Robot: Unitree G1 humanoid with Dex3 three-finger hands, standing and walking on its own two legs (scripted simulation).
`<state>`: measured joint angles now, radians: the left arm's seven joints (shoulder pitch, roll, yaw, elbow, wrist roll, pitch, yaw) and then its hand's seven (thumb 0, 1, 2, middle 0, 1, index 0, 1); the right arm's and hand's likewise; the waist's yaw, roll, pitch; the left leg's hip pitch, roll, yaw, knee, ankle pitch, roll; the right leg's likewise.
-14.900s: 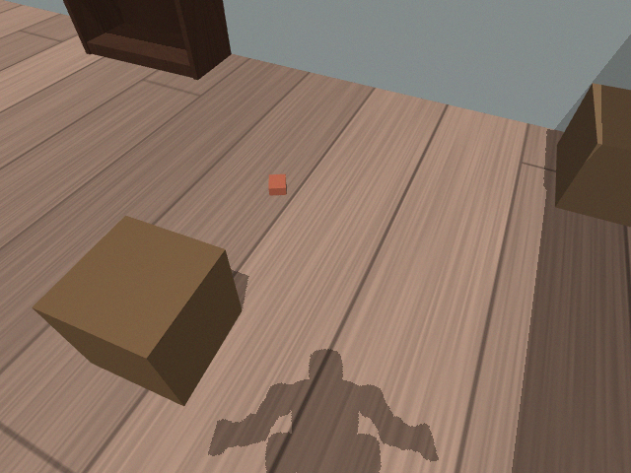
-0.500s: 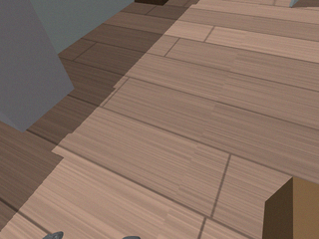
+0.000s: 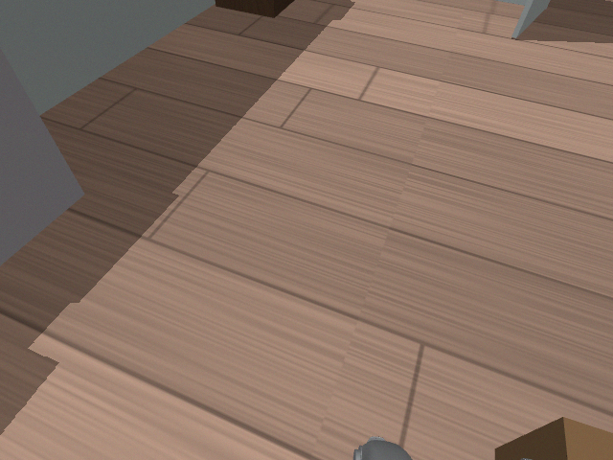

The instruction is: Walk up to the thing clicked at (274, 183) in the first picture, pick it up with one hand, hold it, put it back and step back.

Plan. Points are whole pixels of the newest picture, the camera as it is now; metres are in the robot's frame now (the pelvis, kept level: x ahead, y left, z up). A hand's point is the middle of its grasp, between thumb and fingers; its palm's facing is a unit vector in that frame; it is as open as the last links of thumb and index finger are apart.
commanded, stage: walk up
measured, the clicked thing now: out of the picture -0.19 -1.48 -0.75
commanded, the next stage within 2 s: none
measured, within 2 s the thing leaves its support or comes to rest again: neither
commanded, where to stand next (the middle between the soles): +0.32 +0.02 m, yaw -39 degrees
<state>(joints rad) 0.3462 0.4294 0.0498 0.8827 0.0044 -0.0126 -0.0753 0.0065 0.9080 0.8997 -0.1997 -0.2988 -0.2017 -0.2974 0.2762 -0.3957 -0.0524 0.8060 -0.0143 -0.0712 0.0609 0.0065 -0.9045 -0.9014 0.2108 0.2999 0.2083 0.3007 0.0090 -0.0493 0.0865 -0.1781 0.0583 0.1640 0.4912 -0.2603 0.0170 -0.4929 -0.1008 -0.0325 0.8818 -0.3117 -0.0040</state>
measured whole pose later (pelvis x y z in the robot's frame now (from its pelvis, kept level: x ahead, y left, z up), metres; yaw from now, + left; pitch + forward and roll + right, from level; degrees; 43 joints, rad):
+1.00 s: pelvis +0.24 +0.06 -0.04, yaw -32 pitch -2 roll -1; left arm 0.24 0.43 0.07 0.80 0.04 -0.01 -0.02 0.00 0.91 0.90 -0.20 -0.30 -0.20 -0.30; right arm 0.23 -0.45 -0.05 0.81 -0.01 0.01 0.00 0.01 -0.90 -0.90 0.21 0.30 0.21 0.30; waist -0.02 0.03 0.14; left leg -0.48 0.16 0.10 0.92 -0.45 0.00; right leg -0.39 0.04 -0.03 0.83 -0.41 -0.04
